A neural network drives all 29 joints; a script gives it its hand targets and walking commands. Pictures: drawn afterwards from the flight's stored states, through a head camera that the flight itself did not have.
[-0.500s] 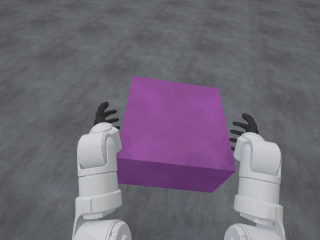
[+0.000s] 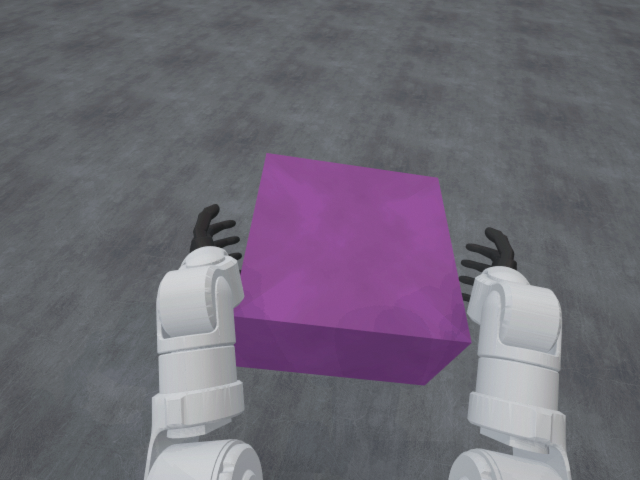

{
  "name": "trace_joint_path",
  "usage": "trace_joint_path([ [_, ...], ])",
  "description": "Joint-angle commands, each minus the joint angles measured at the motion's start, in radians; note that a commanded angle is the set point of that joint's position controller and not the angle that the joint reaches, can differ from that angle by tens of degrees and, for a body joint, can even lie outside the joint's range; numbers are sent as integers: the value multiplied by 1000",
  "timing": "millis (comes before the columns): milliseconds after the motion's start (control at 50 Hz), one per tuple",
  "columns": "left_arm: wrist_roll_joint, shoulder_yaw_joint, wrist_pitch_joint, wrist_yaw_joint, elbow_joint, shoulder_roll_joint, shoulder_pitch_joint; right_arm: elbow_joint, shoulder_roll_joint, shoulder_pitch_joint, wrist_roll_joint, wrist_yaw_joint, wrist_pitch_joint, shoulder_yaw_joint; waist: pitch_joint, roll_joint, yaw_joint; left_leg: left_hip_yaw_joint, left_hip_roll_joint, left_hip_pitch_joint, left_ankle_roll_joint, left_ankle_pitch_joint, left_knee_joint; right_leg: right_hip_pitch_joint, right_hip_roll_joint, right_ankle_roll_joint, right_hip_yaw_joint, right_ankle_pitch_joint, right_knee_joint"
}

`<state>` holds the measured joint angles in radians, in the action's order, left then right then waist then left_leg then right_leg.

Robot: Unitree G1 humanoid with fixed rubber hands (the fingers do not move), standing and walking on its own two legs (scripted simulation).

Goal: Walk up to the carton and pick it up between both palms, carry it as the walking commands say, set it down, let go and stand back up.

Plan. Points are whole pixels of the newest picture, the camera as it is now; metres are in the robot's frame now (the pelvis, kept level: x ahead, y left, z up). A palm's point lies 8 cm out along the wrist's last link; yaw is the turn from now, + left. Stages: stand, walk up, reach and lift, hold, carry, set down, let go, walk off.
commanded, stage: carry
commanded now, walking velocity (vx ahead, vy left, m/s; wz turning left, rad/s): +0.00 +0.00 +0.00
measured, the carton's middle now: (343, 266) +0.42 -0.01 +0.04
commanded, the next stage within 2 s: hold in 0.94 s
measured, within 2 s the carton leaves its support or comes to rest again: neither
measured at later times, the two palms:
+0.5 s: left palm (210, 270) +0.33 +0.15 +0.13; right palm (500, 294) +0.32 -0.18 +0.11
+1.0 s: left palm (210, 276) +0.33 +0.15 +0.12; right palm (496, 299) +0.33 -0.18 +0.10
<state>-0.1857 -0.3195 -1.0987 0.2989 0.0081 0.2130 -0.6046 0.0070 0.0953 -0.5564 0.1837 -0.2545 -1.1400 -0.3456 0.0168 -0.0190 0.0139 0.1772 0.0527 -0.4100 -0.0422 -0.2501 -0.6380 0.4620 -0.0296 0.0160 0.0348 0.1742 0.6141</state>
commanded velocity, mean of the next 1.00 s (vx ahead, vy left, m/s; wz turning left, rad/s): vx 0.00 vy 0.00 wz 0.00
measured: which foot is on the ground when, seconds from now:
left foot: down 0.00-1.00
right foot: down 0.00-1.00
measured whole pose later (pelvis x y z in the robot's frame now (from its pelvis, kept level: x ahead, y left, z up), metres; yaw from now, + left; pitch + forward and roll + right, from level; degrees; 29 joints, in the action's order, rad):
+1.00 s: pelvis +0.00 +0.00 +0.00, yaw +0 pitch +0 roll +1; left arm -0.28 -0.34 -0.96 0.19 -0.16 0.21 -0.58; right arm 0.13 0.10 -0.51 0.23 -0.16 -1.01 -0.36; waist 0.04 -0.02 0.01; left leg 0.18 0.05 -0.38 -0.04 -0.23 -0.61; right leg 0.44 -0.03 0.02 0.04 0.17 0.60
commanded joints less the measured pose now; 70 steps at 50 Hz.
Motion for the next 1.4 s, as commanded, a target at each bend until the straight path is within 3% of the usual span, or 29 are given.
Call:
trace_joint_path([
  [0, 373, 651, -8, -382, -77, 905, -546, -65, 962, -772, -434, 358, 42, 668, 545, -28, -11, -102, 102, 276, -24, 41, 96, -136, 138, 59, 134, -146, -163],
  [100, 340, 632, 9, -393, -130, 875, -517, 39, 950, -686, -391, 372, 50, 636, 539, -34, -10, -98, 92, 280, -21, 26, 93, -123, 138, 56, 142, -145, -168],
  [120, 408, 682, 16, -388, -6, 926, -607, -120, 990, -815, -457, 359, 63, 699, 543, -36, -12, -90, 99, 291, -17, 35, 101, -126, 133, 55, 133, -147, -157],
  [140, 331, 635, 22, -404, -167, 884, -506, 79, 947, -673, -371, 382, 65, 627, 540, 10, -14, -114, 110, 301, -26, 56, 112, -116, 132, 56, 128, -172, -137],
  [260, 431, 700, 14, -381, 49, 951, -630, -206, 1009, -869, -493, 351, 61, 742, 547, -35, -10, -87, 101, 270, -21, 65, 76, -157, 137, 57, 130, -234, -145],
  [280, 343, 625, 21, -396, -153, 896, -505, 14, 953, -720, -393, 367, 67, 655, 571, -32, -12, -89, 101, 284, -15, 63, 83, -166, 138, 58, 119, -232, -131],
  [320, 434, 685, 12, -378, 59, 937, -631, -221, 1004, -884, -500, 344, 61, 734, 557, -54, -10, -92, 91, 271, -22, 25, 80, -148, 145, 56, 140, -173, -164],
  [380, 298, 580, 17, -399, -228, 860, -411, 53, 918, -678, -373, 371, 68, 629, 541, -11, -8, -96, 101, 291, -24, 10, 110, -126, 136, 54, 128, -136, -157],
  [440, 390, 671, 27, -399, -29, 933, -530, -110, 995, -749, -441, 365, 71, 697, 522, -10, -11, -96, 109, 286, -20, 20, 113, -110, 128, 52, 127, -155, -150],
  [460, 328, 621, 34, -408, -169, 872, -519, 73, 936, -684, -365, 378, 71, 626, 507, -2, -10, -101, 111, 276, -21, -20, 120, -96, 124, 45, 127, -86, -162],
  [480, 418, 691, 35, -391, 26, 932, -634, -160, 995, -838, -464, 358, 80, 709, 506, -14, -10, -112, 115, 261, -30, -49, 130, -102, 118, 45, 127, -33, -172],
  [540, 343, 621, 32, -400, -141, 873, -573, 31, 948, -769, -387, 367, 75, 638, 501, -33, -8, -110, 97, 256, -27, -97, 114, -85, 127, 44, 153, 57, -212],
  [560, 394, 666, 29, -388, -20, 913, -590, -116, 974, -804, -441, 357, 77, 674, 499, -17, -9, -113, 95, 241, -27, -99, 119, -87, 130, 49, 152, 62, -214],
  [600, 313, 592, 41, -407, -217, 855, -510, 105, 923, -693, -349, 374, 84, 600, 507, -18, -10, -106, 91, 262, -20, -64, 114, -85, 132, 48, 150, 33, -212],
  [700, 404, 679, 55, -400, -11, 913, -668, -92, 983, -840, -432, 362, 99, 683, 501, -13, -10, -104, 103, 264, -22, -29, 121, -90, 125, 44, 142, -39, -189],
  [760, 305, 593, 53, -415, -207, 845, -478, 87, 919, -671, -347, 379, 98, 615, 510, -43, -8, -123, 112, 263, -29, -70, 129, -91, 120, 40, 133, 27, -187],
  [780, 391, 676, 61, -399, -19, 904, -630, -92, 976, -818, -430, 366, 105, 686, 511, -25, -11, -128, 126, 265, -27, -35, 142, -103, 110, 38, 109, -26, -161],
  [800, 312, 611, 62, -416, -193, 854, -508, 103, 934, -672, -347, 384, 105, 613, 491, -4, -8, -127, 116, 254, -27, -79, 142, -88, 112, 42, 122, 10, -175],
  [840, 387, 666, 60, -401, -28, 894, -620, -68, 964, -785, -421, 372, 104, 661, 492, -3, -9, -129, 124, 246, -30, -87, 154, -89, 104, 42, 111, 15, -170],
  [920, 346, 628, 53, -407, -118, 872, -514, 13, 949, -686, -382, 372, 97, 642, 503, -45, -9, -100, 101, 254, -18, -26, 106, -107, 126, 44, 140, -66, -184],
  [940, 21, 277, 165, -467, -468, 687, -163, 363, 750, -335, -54, 432, 212, 301, 178, -12, 12, -286, -103, 294, -27, -50, 289, -287, -3, 28, 83, 137, -281],
  [960, 42, 296, 232, -501, -783, 734, 153, 666, 791, -49, -68, 470, 294, 363, 212, -20, -12, -292, -94, 344, -22, 65, 280, -273, -14, 22, 74, 42, -256],
  [1000, 137, 477, 378, -563, -523, 849, 41, 347, 872, -200, -154, 518, 443, 566, 397, 14, -9, -306, -79, 362, -4, 270, 263, -294, -24, 16, 74, -168, -201],
  [1040, 181, 506, 414, -593, -423, 965, -198, 188, 953, -546, -236, 582, 481, 719, 528, 38, 66, -302, -72, 359, 12, 339, 262, -340, -48, 29, 58, -170, -178],
  [1060, 220, 602, 439, -602, -324, 998, -266, 114, 980, -582, -272, 597, 506, 771, 612, 52, 48, -300, -79, 371, 13, 349, 256, -364, -48, 29, 68, -181, -189],
  [1140, 342, 724, 538, -637, -107, 984, -609, -56, 1121, -766, -350, 621, 564, 916, 782, -31, 29, -273, -107, 218, -9, 141, 232, -464, -53, 6, 82, -65, -185],
  [1240, 208, 527, 502, -662, -461, 917, -528, 375, 1064, -613, -213, 654, 558, 655, 445, -28, 32, -259, -98, 141, 10, -199, 279, -305, -17, 29, 84, 307, -241],
  [1280, 168, 448, 498, -680, -560, 854, -549, 559, 1049, -565, -153, 662, 554, 549, 360, -112, 15, -244, -109, 164, 15, -246, 275, -224, -2, 38, 81, 419, -276],
  [1380, 165, 419, 502, -712, -610, 827, -621, 727, 1072, -508, -95, 668, 560, 430, 379, -38, -19, -241, -103, 165, 27, -147, 306, -232, 9, 33, 100, 298, -305],
])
